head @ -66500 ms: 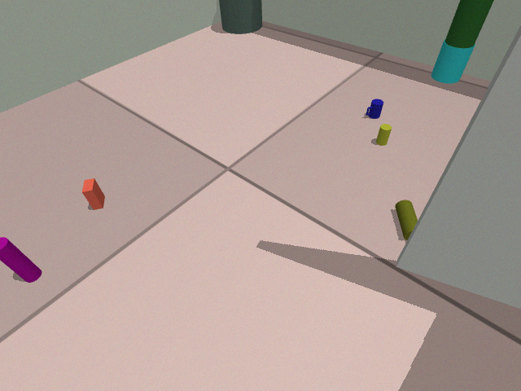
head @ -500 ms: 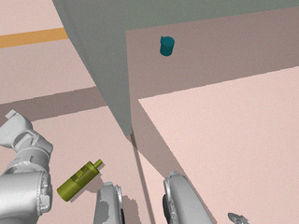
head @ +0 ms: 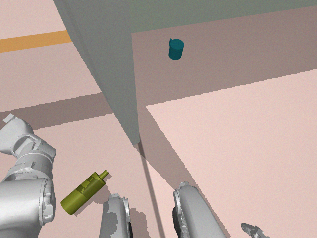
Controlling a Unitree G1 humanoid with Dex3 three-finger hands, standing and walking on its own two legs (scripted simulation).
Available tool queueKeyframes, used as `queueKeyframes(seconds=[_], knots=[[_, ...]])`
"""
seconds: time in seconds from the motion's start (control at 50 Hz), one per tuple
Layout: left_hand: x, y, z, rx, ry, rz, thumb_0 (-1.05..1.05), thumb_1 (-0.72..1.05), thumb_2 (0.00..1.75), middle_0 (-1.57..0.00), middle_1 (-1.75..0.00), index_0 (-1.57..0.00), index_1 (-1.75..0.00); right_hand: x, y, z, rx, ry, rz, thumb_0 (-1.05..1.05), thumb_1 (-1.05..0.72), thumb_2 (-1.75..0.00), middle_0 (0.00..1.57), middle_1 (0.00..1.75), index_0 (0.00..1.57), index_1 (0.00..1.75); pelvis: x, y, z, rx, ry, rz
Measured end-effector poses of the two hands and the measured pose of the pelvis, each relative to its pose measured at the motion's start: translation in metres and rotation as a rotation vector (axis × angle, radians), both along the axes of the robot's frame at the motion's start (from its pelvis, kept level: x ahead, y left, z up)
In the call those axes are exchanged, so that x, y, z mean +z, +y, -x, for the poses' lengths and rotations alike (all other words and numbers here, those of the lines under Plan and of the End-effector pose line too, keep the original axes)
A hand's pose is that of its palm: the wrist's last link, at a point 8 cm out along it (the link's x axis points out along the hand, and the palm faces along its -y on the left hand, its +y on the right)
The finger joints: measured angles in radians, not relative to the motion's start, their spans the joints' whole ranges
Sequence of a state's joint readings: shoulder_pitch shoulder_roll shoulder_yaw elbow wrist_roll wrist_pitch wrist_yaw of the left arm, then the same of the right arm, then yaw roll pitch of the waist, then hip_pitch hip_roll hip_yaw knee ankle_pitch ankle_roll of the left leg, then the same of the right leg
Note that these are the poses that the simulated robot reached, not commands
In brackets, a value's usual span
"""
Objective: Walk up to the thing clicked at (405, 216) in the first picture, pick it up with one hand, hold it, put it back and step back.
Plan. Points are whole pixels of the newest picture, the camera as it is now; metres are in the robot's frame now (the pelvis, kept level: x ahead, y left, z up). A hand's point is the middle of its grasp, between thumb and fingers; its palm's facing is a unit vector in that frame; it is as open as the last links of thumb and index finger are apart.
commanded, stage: go down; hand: left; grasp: from above
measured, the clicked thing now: (87, 189) +0.32 +0.29 -0.56
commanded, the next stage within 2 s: none
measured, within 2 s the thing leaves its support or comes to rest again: neither
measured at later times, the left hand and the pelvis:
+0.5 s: hand (30, 144) +0.41 +0.32 -0.10, palm faces -0.21 -0.30 -0.93, open 13.8 cm; pelvis +0.00 +0.00 +0.00, yaw +0 degrees
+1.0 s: hand (32, 145) +0.41 +0.32 -0.11, palm faces -0.19 -0.30 -0.93, open 13.8 cm; pelvis -0.01 +0.00 -0.01, yaw +0 degrees
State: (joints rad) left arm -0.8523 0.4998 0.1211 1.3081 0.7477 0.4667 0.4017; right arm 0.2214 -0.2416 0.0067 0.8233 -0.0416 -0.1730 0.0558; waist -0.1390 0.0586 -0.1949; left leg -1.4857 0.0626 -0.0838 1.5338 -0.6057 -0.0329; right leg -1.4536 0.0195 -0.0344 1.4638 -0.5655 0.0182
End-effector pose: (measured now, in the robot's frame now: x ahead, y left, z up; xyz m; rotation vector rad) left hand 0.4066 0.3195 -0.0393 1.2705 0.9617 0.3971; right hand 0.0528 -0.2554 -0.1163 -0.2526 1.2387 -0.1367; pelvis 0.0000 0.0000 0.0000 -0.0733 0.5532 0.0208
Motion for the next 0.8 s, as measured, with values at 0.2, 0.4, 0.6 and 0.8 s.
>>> queueKeyframes(seconds=[0.2,0.4,0.6,0.8], knots=[[-0.030,0.000,0.011,-0.031,-0.016,0.011,0.00,-0.46,0.87,-0.11,-1.14,-0.14,-1.09,-0.011,-0.002,0.004,0.024,0.027,0.012,0.01,-0.92,-0.90,0.20,0.30,0.20,0.30,-0.013,0.001,0.004,0.001,0.013,0.001],[-0.014,0.000,0.001,0.006,-0.053,0.001,0.00,-0.47,0.89,-0.11,-1.11,-0.13,-1.08,-0.010,-0.005,0.006,0.008,0.029,0.024,0.01,-0.92,-0.90,0.20,0.30,0.20,0.30,-0.010,0.001,0.008,0.000,0.004,0.001],[0.000,0.002,0.003,-0.011,0.005,-0.001,0.00,-0.48,0.89,-0.10,-1.11,-0.13,-1.07,-0.001,-0.002,0.005,0.002,-0.001,0.005,0.01,-0.91,-0.90,0.20,0.30,0.20,0.30,-0.002,-0.002,0.002,0.000,-0.001,-0.002],[-0.031,0.001,0.012,-0.035,-0.024,0.013,0.00,-0.46,0.87,-0.11,-1.14,-0.14,-1.09,-0.013,-0.005,0.006,0.027,0.028,0.020,0.01,-0.92,-0.90,0.20,0.30,0.20,0.30,-0.015,-0.001,0.007,0.001,0.011,0.000]])
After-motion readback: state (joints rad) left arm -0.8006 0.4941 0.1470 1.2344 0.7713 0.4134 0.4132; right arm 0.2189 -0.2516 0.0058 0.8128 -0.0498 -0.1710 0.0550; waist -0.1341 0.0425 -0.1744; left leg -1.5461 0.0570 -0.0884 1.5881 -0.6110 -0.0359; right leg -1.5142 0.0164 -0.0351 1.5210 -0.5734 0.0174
